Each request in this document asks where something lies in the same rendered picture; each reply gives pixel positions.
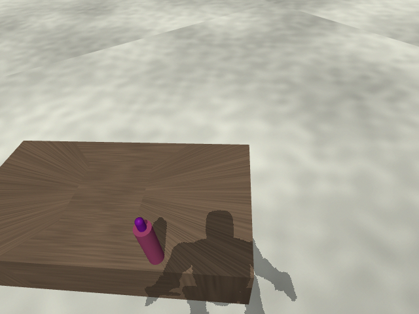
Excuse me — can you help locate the bottle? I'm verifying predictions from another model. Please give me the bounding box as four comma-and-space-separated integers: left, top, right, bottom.
133, 217, 164, 265

